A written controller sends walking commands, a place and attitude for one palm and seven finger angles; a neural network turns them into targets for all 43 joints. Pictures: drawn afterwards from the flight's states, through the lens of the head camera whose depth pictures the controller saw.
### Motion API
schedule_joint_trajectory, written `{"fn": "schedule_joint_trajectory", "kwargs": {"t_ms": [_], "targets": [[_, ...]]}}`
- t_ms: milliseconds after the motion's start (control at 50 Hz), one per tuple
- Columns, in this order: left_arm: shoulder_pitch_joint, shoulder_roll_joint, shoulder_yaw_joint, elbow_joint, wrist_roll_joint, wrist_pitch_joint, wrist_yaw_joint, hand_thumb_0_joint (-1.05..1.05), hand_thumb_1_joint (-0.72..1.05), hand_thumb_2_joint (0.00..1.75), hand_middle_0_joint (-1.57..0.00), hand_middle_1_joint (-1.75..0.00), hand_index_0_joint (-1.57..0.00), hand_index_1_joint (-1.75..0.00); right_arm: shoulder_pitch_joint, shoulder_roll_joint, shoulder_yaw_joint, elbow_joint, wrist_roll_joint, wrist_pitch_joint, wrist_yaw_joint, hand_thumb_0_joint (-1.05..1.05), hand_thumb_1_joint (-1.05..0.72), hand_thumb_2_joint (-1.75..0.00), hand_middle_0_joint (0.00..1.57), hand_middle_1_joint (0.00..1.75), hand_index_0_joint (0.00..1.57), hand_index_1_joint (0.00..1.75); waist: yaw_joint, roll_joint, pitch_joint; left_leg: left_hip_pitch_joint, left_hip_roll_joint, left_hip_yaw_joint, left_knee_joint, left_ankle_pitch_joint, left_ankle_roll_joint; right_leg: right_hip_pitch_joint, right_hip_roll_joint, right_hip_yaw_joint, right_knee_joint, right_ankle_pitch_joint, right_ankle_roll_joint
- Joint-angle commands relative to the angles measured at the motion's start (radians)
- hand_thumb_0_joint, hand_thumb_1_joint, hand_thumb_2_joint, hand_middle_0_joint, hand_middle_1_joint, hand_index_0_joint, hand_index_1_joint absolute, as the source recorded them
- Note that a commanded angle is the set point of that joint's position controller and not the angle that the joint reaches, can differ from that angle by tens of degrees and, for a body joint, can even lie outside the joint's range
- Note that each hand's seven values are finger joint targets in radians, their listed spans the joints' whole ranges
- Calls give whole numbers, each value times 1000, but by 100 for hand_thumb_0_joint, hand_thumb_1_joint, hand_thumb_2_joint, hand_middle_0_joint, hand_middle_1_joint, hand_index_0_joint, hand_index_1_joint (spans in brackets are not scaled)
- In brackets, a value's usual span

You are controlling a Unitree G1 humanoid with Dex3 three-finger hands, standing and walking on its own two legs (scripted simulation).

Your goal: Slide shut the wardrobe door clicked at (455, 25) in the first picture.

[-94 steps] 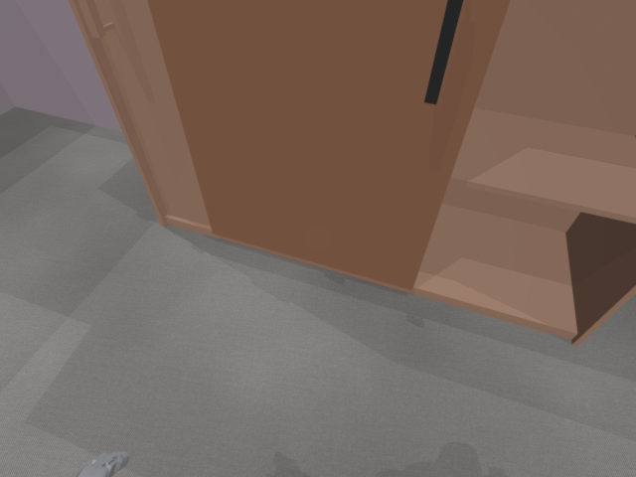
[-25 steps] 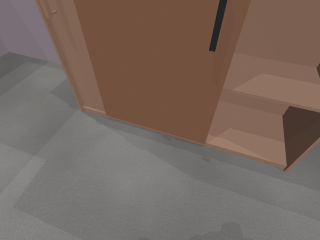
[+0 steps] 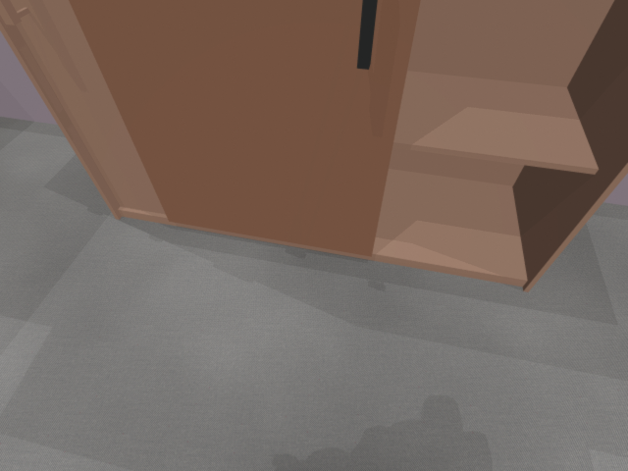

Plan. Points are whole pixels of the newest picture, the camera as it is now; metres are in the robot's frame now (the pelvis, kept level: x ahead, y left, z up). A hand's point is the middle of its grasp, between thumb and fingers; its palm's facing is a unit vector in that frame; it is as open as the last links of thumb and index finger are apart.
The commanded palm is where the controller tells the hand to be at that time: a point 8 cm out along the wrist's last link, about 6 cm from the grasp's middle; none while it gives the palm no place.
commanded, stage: walk to a spot facing it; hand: left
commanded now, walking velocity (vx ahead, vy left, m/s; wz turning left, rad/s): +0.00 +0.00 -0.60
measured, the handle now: out of the picture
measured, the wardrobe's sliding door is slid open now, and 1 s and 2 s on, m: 0.57 0.57 0.57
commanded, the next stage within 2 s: take the last steps up to it in 0.18 s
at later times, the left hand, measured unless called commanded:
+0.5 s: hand out of the picture +0.06 +0.19 -0.15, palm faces -0.07 -0.98 -0.20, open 7.4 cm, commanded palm none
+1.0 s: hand (218, 377) +0.28 +0.19 -0.17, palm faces -0.24 -0.96 -0.12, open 7.4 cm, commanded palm none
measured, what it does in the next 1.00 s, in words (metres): walks ahead: left foot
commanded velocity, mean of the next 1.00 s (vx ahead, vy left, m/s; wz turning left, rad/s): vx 0.26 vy -0.05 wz -0.13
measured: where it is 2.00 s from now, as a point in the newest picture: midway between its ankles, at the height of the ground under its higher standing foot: (356, 402)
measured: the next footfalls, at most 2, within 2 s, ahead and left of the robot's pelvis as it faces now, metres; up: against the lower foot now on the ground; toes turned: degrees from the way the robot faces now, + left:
left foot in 0.58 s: +0.14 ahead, +0.12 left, +0.00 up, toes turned -7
right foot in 1.18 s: +0.37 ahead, -0.14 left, +0.00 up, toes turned -20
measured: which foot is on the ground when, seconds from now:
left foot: down 0.00-0.06, up 0.08-0.56, down 0.58-1.00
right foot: down 0.00-0.58, up 0.60-1.00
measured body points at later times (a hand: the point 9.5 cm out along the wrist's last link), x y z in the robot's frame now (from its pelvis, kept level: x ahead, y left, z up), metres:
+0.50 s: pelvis +0.04 +0.01 +0.02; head +0.04 +0.01 +0.47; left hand +0.07 +0.24 -0.14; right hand +0.08 -0.26 -0.12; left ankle +0.07 +0.13 -0.69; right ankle +0.01 -0.10 -0.73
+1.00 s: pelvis +0.19 +0.03 +0.01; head +0.22 +0.05 +0.46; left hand +0.29 +0.24 -0.16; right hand +0.00 -0.10 -0.12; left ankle +0.10 +0.12 -0.73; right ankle +0.24 -0.13 -0.65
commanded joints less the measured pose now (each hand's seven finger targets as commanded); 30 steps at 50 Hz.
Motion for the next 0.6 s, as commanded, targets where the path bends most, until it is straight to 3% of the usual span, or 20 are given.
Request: {"fn": "schedule_joint_trajectory", "kwargs": {"t_ms": [0, 20, 40, 60, 80, 100, 160, 200, 280, 400, 460, 480, 500, 520, 540, 560, 580], "targets": [[123, 104, 47, -72, 8, -28, -3, 0, 90, 90, -20, -30, -20, -30, -70, -211, -67, -100, -1, -16, -12, 0, -90, -90, 20, 30, 20, 30, 50, 125, -87, -72, 265, -100, 7, 308, 91, 117, -44, -28, -92, 75, -2], [165, 152, 60, -63, 16, -40, 2, 0, 90, 90, -20, -30, -20, -30, -61, -171, -63, -107, 5, -6, -9, 0, -90, -90, 20, 30, 20, 30, 67, -62, -76, -163, 151, -15, 232, 107, 10, 168, -117, 104, -298, 269, -24], [181, 256, 79, -70, 22, -56, 17, 0, 90, 90, -20, -30, -20, -30, -31, -81, -44, -142, 6, -2, -3, 0, -90, -90, 20, 30, 20, 30, 49, -380, -67, -402, -12, -5, 499, -289, -54, 213, -352, 524, -455, 454, -103], [198, 238, 76, -75, 4, -51, 28, 0, 90, 90, -20, -30, -20, -30, -50, -119, -49, -149, 5, 5, -6, 0, -90, -90, 20, 30, 20, 30, 59, -260, -92, -370, 5, -153, 569, -276, -37, 178, -363, 521, -493, 380, -162], [142, 209, 78, -87, 4, -51, 29, 0, 90, 90, -20, -30, -20, -30, -44, -124, -55, -140, 5, 6, 0, 0, -90, -90, 20, 30, 20, 30, 32, -238, -72, -378, 32, -173, 595, -198, -30, 145, -310, 480, -522, 144, -175], [100, 182, 77, -101, 2, -51, 28, 0, 90, 90, -20, -30, -20, -30, -56, -127, -58, -130, 1, 2, 4, 0, -90, -90, 20, 30, 20, 30, 24, -189, -43, -397, 48, -164, 609, -144, -34, 124, -275, 483, -529, 25, -165], [90, 131, 65, -109, -2, -72, 19, 0, 90, 90, -20, -30, -20, -30, -29, -115, -58, -111, -9, -9, 14, 0, -90, -90, 20, 30, 20, 30, 2, -71, -67, -387, 51, -156, 576, -17, -51, 157, -201, 385, -508, 38, -168], [133, 124, 68, -91, 0, -85, 19, 0, 90, 90, -20, -30, -20, -30, -10, -100, -58, -104, -12, -13, 17, 0, -90, -90, 20, 30, 20, 30, 6, -54, -98, -400, 45, -147, 555, 10, -57, 214, -186, 363, -501, 61, -170], [176, 91, 63, -70, 3, -91, 19, 0, 90, 90, -20, -30, -20, -30, 0, -79, -51, -103, -13, -17, 11, 0, -90, -90, 20, 30, 20, 30, 7, -79, -114, -427, 38, -149, 515, 23, -60, 264, -174, 342, -490, 144, -176], [219, 85, 56, -34, 16, -106, 23, 0, 90, 90, -20, -30, -20, -30, -25, -57, -43, -115, -8, -38, 21, 0, -90, -90, 20, 30, 20, 30, 23, -129, -75, -377, 35, -117, 326, -39, -41, 244, -196, 369, -528, 30, -220], [189, 90, 54, -33, 17, -104, 24, 0, 90, 90, -20, -30, -20, -30, 9, -39, -37, -106, -1, -52, 25, 0, -90, -90, 20, 30, 20, 30, 11, -136, -51, -227, 20, -108, 163, -62, -17, 145, -197, 349, -521, 22, -213], [170, 90, 54, -31, 14, -103, 25, 0, 90, 90, -20, -30, -20, -30, 50, -36, -37, -91, 1, -58, 23, 0, -90, -90, 20, 30, 20, 30, -10, -126, -43, -139, 10, -102, 91, -30, -10, 94, -184, 331, -504, 4, -200], [152, 86, 53, -25, 12, -100, 23, 0, 90, 90, -20, -30, -20, -30, 105, -30, -36, -65, 2, -63, 21, 0, -90, -90, 20, 30, 20, 30, -34, -109, -31, -22, -7, -68, 2, 23, -10, 15, -150, 288, -478, -50, -174], [134, 69, 52, -28, 6, -96, 23, 0, 90, 90, -20, -30, -20, -30, 186, -38, -34, -36, 4, -71, 15, 0, -90, -90, 20, 30, 20, 30, -64, -60, -45, 113, -11, -74, -90, 47, -9, -60, -100, 245, -412, -80, -150], [134, 36, 46, -32, 3, -95, 17, 0, 90, 90, -20, -30, -20, -30, 283, -89, -45, -1, 4, -79, 4, 0, -90, -90, 20, 30, 20, 30, -99, 76, -65, 258, 66, -176, -160, -56, 7, -173, -41, 189, -250, -93, -118], [160, -23, 37, -37, -5, -94, 9, 0, 90, 90, -20, -30, -20, -30, 370, -192, -69, 15, -13, -79, 1, 0, -90, -90, 20, 30, 20, 30, -121, 356, -70, 301, 313, -537, -332, -322, 80, -326, 78, 38, 63, -161, -65], [109, -3, 40, -66, 9, -101, 13, 0, 90, 90, -20, -30, -20, -30, 375, -204, -66, 3, -12, -67, -1, 0, -90, -90, 20, 30, 20, 30, -108, 307, 15, 164, 420, -686, -442, -444, 144, -375, 51, -1, 225, -161, -49]]}}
